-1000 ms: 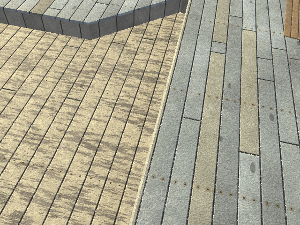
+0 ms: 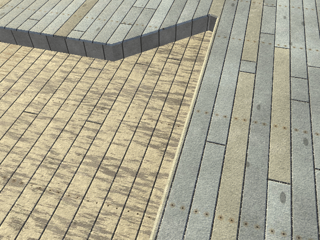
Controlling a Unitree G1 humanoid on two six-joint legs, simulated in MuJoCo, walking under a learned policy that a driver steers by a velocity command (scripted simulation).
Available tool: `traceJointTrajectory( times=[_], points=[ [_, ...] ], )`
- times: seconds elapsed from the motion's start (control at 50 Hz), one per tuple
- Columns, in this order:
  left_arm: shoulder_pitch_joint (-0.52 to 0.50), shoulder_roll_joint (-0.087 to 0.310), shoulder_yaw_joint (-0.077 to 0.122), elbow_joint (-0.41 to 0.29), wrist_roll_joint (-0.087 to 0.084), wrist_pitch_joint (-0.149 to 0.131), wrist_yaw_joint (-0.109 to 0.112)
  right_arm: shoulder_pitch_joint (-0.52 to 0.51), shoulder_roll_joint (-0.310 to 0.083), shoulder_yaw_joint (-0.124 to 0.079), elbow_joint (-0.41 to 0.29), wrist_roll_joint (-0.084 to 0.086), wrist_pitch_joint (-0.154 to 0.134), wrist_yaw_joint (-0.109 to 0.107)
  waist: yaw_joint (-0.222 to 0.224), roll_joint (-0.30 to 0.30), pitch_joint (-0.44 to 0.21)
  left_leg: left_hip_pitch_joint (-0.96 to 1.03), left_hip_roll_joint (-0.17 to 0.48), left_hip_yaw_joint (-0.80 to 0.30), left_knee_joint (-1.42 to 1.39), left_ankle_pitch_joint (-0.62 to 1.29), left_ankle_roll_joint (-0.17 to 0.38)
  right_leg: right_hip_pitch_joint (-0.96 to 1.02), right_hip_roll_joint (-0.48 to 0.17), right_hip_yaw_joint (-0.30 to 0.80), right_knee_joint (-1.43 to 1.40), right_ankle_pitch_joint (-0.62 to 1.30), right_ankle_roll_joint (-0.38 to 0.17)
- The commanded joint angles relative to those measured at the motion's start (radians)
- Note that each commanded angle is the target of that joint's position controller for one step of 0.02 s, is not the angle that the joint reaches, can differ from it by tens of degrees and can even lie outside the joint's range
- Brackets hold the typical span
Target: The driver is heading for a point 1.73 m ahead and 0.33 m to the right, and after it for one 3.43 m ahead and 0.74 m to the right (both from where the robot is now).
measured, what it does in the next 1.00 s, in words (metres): stands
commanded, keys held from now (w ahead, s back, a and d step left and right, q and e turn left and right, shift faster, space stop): no key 1.00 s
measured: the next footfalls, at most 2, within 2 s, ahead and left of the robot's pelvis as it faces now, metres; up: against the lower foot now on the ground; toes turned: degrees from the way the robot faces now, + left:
right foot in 1.94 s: +0.45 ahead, -0.09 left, +0.00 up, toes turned -6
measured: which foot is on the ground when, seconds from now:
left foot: down 0.00-1.00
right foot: down 0.00-1.00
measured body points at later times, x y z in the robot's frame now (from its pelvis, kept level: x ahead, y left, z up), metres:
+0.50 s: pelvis +0.00 -0.02 +0.00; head +0.01 -0.02 +0.45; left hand +0.04 +0.23 -0.14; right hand +0.04 -0.26 -0.14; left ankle +0.02 +0.14 -0.73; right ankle +0.00 -0.12 -0.73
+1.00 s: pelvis +0.01 -0.02 +0.01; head +0.02 -0.02 +0.46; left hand +0.01 +0.22 -0.15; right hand +0.01 -0.26 -0.15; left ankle +0.02 +0.14 -0.73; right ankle +0.00 -0.12 -0.73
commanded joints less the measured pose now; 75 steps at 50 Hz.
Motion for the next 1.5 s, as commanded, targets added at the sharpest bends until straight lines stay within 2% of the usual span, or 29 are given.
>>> traceJointTrajectory(
  times=[0.02,0.08,0.22,0.4,0.56,0.84,1.2,1.22,1.24,1.26,1.3,1.32,1.34,1.36,1.38,1.4,1.42,1.44,1.46,1.48,1.5],
  points=[
    [-0.002,0.071,0.013,-0.027,0.003,-0.022,0.022,-0.027,-0.073,-0.019,-0.050,0.005,-0.005,-0.037,0.005,-0.037,-0.017,0.012,0.013,-0.011,-0.062,0.090,0.031,-0.047,-0.041,0.057,-0.149,-0.007,-0.039],
    [0.003,0.083,0.013,0.004,0.000,-0.033,0.026,-0.004,-0.081,-0.024,-0.023,0.001,-0.006,-0.053,-0.001,-0.016,-0.010,0.023,0.015,-0.009,-0.063,0.093,0.023,-0.064,-0.037,0.059,-0.157,-0.027,-0.038],
    [0.032,0.071,0.010,0.092,-0.006,-0.043,0.019,0.030,-0.076,-0.030,0.054,0.008,-0.003,-0.064,0.000,-0.001,0.007,0.032,0.018,-0.006,-0.077,0.108,0.016,-0.064,-0.024,0.054,-0.176,-0.031,-0.042],
    [0.068,0.064,0.010,0.198,-0.012,-0.040,0.022,0.065,-0.073,-0.035,0.165,0.015,-0.003,-0.075,0.008,-0.003,0.013,0.043,0.020,0.005,-0.112,0.142,0.013,-0.018,-0.011,0.049,-0.194,0.034,-0.049],
    [0.089,0.065,0.007,0.264,-0.014,-0.035,0.023,0.084,-0.071,-0.033,0.249,0.019,-0.004,-0.077,0.012,-0.007,0.021,0.046,0.020,0.015,-0.137,0.159,0.013,0.014,-0.003,0.047,-0.203,0.092,-0.050],
    [0.118,0.063,-0.001,0.326,-0.015,-0.029,0.019,0.100,-0.064,-0.019,0.338,0.022,-0.005,-0.076,0.015,-0.005,0.031,0.046,0.021,0.030,-0.160,0.168,0.009,0.040,0.005,0.048,-0.209,0.144,-0.051],
    [0.153,0.056,-0.008,0.356,-0.016,-0.026,0.018,0.123,-0.056,-0.006,0.386,0.023,-0.008,-0.076,0.015,-0.004,0.041,0.038,0.022,0.039,-0.167,0.162,0.006,0.046,0.010,0.051,-0.213,0.151,-0.051],
    [0.169,0.054,-0.008,0.364,-0.017,-0.024,0.021,0.140,-0.047,-0.004,0.396,0.024,-0.007,-0.076,0.016,-0.012,0.018,0.046,0.007,0.058,-0.155,0.085,0.007,0.057,0.017,0.049,-0.224,0.033,-0.056],
    [0.172,0.075,0.000,0.363,-0.024,-0.021,0.025,0.145,-0.047,-0.006,0.399,0.029,-0.007,-0.077,0.019,-0.034,0.023,0.026,-0.024,0.095,-0.106,-0.042,0.013,0.047,0.014,0.065,-0.238,-0.144,-0.074],
    [0.171,0.108,0.010,0.356,-0.031,-0.019,0.029,0.146,-0.048,-0.009,0.394,0.031,-0.011,-0.078,0.020,-0.072,0.043,-0.019,-0.046,0.128,-0.043,-0.155,0.023,0.022,-0.021,0.116,-0.269,-0.329,-0.102],
    [0.213,0.168,0.032,0.349,-0.040,-0.026,0.032,0.097,-0.033,-0.007,0.364,0.026,-0.030,-0.069,0.044,-0.161,0.106,-0.142,-0.040,0.153,0.135,-0.201,0.042,-0.007,-0.182,0.321,-0.378,-0.573,-0.188],
    [0.227,0.189,0.043,0.347,-0.039,-0.032,0.034,0.078,-0.024,-0.005,0.351,0.025,-0.046,-0.058,0.050,-0.191,0.129,-0.168,-0.003,0.127,0.240,-0.188,0.055,-0.041,-0.258,0.416,-0.422,-0.583,-0.233],
    [0.219,0.182,0.046,0.340,-0.031,-0.040,0.035,0.063,-0.026,-0.008,0.341,0.031,-0.060,-0.046,0.046,-0.190,0.150,-0.214,0.027,0.101,0.318,-0.225,0.070,-0.046,-0.298,0.457,-0.439,-0.539,-0.257],
    [0.200,0.174,0.047,0.329,-0.029,-0.046,0.033,0.056,-0.025,-0.009,0.331,0.040,-0.072,-0.034,0.035,-0.177,0.160,-0.248,0.048,0.086,0.329,-0.279,0.088,-0.031,-0.310,0.456,-0.436,-0.495,-0.256],
    [0.169,0.175,0.049,0.314,-0.040,-0.052,0.031,0.076,-0.019,-0.007,0.329,0.043,-0.085,-0.025,0.012,-0.147,0.158,-0.224,0.066,0.075,0.269,-0.282,0.106,-0.038,-0.304,0.425,-0.416,-0.446,-0.238],
    [0.129,0.171,0.049,0.299,-0.051,-0.054,0.030,0.105,-0.017,-0.009,0.339,0.045,-0.096,-0.019,-0.015,-0.120,0.144,-0.141,0.056,0.094,0.150,-0.239,0.121,-0.064,-0.263,0.353,-0.384,-0.385,-0.207],
    [0.092,0.172,0.049,0.289,-0.063,-0.051,0.026,0.164,-0.004,-0.011,0.367,0.041,-0.103,-0.016,-0.049,-0.099,0.124,0.003,0.016,0.148,0.010,-0.128,0.128,-0.126,-0.204,0.265,-0.333,-0.341,-0.184],
    [0.077,0.166,0.046,0.286,-0.070,-0.050,0.026,0.224,-0.013,-0.023,0.402,0.042,-0.105,-0.018,-0.071,-0.073,0.116,0.126,-0.042,0.193,-0.092,-0.021,0.117,-0.183,-0.139,0.195,-0.256,-0.310,-0.166],
    [0.109,0.091,0.037,0.307,0.027,-0.048,0.012,0.332,0.034,-0.008,0.424,-0.035,-0.093,-0.004,-0.092,0.002,0.066,0.290,-0.050,0.171,-0.179,-0.045,0.098,-0.248,-0.069,0.116,-0.079,-0.304,-0.160],
    [0.100,0.023,0.019,0.290,0.038,-0.056,0.003,0.458,-0.029,-0.025,0.439,-0.049,-0.098,-0.007,-0.134,0.200,0.015,0.407,0.201,-0.187,-0.339,-0.298,0.109,-0.385,0.027,-0.007,0.271,-0.263,-0.124],
    [0.068,0.022,0.019,0.256,0.032,-0.060,-0.006,0.522,-0.145,-0.046,0.441,-0.038,-0.090,-0.004,-0.137,0.282,0.060,0.366,0.371,-0.555,-0.451,-0.542,0.190,-0.556,0.092,0.005,0.458,-0.282,-0.121]
  ],
)
Keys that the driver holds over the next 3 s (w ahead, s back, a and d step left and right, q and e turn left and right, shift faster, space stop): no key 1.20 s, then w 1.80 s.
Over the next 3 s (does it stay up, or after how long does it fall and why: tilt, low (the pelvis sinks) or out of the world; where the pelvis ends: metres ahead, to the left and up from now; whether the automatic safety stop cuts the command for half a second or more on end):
stays up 0.80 -0.14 -0.01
